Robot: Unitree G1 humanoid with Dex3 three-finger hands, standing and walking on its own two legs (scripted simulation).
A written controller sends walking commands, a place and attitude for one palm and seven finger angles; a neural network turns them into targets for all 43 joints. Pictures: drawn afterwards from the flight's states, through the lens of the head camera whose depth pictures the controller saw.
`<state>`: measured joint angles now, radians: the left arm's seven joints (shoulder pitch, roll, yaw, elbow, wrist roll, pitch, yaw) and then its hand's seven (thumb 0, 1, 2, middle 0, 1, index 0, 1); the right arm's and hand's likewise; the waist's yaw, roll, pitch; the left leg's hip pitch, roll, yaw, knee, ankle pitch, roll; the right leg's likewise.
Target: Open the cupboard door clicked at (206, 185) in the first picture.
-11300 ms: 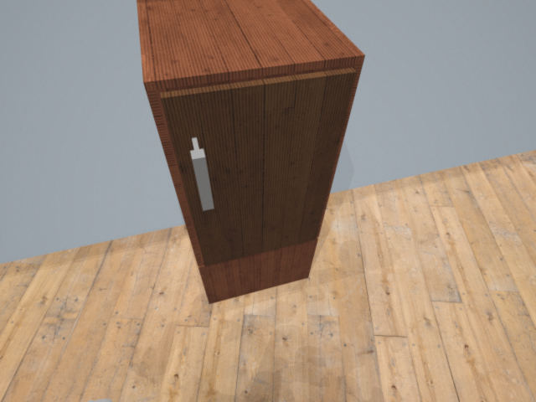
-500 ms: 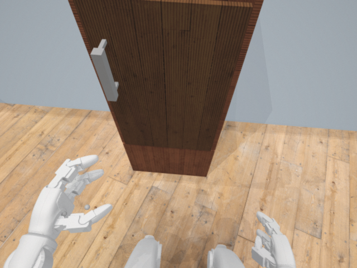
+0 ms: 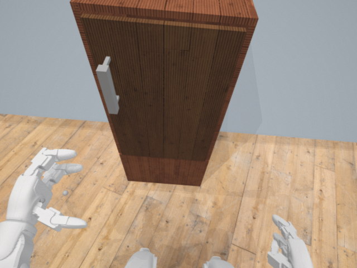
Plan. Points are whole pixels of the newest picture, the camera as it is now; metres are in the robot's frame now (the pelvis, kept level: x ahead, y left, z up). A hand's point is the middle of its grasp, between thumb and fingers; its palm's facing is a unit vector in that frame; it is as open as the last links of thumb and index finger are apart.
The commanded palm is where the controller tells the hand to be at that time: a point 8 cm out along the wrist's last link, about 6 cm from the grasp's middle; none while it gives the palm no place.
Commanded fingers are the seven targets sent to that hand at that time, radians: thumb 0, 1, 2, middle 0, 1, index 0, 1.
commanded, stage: raise the hand with hooked fingers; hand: left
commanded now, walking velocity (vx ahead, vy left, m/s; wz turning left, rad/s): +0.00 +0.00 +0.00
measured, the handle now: (110, 86) +0.55 +0.22 +0.05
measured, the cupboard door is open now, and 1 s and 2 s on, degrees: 0 0 0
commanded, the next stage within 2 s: move the hooked fingers beside the handle in 0.84 s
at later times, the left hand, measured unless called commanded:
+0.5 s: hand (57, 165) +0.30 +0.27 +0.07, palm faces +0.00 -1.00 -0.03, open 14.0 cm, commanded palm +0.27 +0.31 +0.08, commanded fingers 0.00 -0.50 0.30 -0.30 -1.20 -0.30 -1.20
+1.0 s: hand (58, 168) +0.29 +0.26 +0.07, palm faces +0.01 -1.00 -0.03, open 14.0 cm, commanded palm +0.27 +0.31 +0.08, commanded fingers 0.00 -0.50 0.30 -0.30 -1.20 -0.30 -1.20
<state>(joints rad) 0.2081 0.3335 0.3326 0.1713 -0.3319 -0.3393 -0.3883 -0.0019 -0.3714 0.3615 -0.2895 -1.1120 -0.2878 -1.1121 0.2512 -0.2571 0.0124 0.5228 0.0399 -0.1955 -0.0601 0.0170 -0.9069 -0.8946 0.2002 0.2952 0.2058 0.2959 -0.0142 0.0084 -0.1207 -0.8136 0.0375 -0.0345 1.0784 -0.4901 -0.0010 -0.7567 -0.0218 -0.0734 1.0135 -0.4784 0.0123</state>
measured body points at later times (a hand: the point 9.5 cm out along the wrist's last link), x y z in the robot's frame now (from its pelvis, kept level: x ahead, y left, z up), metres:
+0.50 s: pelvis +0.00 +0.00 +0.01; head +0.06 +0.01 +0.46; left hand +0.29 +0.32 +0.08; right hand +0.15 -0.27 -0.07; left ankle +0.02 +0.11 -0.67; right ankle +0.01 -0.13 -0.67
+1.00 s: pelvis +0.00 -0.01 +0.01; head +0.06 +0.00 +0.46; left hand +0.28 +0.32 +0.07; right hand +0.16 -0.26 -0.07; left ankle +0.02 +0.11 -0.67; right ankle +0.01 -0.13 -0.67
